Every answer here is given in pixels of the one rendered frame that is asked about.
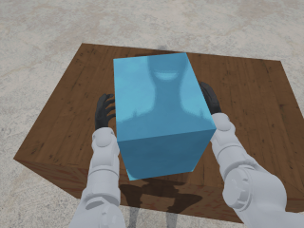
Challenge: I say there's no robot right hand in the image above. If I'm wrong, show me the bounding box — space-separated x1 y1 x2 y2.
199 82 222 115

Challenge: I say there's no robot right upper arm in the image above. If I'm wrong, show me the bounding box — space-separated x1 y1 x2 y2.
222 167 304 228

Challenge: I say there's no robot left upper arm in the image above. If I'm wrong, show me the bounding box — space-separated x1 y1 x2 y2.
68 203 126 228

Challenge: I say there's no carton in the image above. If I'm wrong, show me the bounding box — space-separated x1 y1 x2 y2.
113 52 217 181

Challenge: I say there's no robot left hand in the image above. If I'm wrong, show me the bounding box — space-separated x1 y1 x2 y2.
94 93 116 130

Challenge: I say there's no pedestal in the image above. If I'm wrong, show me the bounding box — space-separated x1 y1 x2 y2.
13 43 304 224

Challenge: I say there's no left robot forearm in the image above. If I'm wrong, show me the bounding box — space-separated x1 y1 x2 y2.
73 127 121 217

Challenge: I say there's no right robot forearm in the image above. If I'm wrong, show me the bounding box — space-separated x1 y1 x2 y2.
210 112 287 204

